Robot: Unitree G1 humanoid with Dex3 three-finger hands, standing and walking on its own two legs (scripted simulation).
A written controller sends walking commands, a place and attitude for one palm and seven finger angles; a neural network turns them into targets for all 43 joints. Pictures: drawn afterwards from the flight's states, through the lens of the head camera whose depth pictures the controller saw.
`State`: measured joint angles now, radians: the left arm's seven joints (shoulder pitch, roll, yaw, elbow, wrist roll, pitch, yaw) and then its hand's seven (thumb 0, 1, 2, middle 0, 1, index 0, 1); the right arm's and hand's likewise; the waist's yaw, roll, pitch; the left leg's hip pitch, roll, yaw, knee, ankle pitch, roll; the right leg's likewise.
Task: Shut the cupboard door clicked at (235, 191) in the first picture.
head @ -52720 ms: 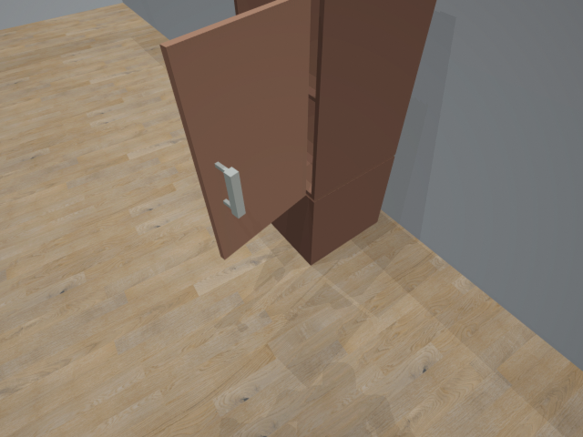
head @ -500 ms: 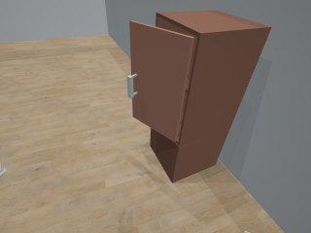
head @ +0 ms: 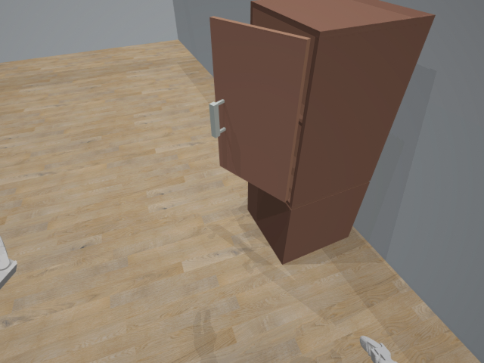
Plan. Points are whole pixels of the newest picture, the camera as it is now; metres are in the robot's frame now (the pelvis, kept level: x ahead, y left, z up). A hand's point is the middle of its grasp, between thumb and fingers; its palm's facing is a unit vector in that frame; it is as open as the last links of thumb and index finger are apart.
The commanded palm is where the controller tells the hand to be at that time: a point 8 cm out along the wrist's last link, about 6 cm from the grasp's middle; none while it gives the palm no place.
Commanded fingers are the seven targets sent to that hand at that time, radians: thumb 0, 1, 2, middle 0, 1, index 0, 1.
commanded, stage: let the arm hang, fingers relaxed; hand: left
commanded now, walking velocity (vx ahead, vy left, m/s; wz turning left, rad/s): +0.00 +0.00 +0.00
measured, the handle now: (218, 118) +0.96 +0.14 -0.07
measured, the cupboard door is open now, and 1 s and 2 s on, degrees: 25 25 25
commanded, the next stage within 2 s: look to check the result in 1.18 s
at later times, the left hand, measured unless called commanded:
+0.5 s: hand out of the picture -0.04 +0.18 -0.18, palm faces +0.04 -0.98 -0.18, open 7.1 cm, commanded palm none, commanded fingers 0.00 0.90 0.90 -0.20 -0.30 -0.20 -0.30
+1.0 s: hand out of the picture -0.02 +0.13 -0.18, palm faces +0.03 -0.99 -0.14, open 7.4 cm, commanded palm none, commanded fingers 0.00 0.90 0.90 -0.20 -0.30 -0.20 -0.30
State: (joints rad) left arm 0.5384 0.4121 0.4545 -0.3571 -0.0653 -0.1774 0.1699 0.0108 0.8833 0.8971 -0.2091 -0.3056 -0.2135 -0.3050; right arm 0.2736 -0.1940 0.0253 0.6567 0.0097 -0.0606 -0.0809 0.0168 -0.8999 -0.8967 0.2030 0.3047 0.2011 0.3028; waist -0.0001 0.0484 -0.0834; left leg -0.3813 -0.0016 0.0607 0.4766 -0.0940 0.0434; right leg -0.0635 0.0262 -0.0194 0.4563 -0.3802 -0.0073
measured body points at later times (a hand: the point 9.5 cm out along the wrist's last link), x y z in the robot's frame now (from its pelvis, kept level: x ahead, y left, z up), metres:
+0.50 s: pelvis +0.00 -0.01 +0.00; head +0.03 +0.02 +0.44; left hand -0.04 +0.23 -0.17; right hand +0.02 -0.26 -0.14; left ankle +0.11 +0.09 -0.73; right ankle -0.08 -0.12 -0.73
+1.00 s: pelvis +0.01 -0.02 +0.00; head +0.00 -0.01 +0.45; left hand -0.02 +0.18 -0.16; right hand +0.01 -0.24 -0.16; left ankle +0.11 +0.09 -0.73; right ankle -0.08 -0.12 -0.73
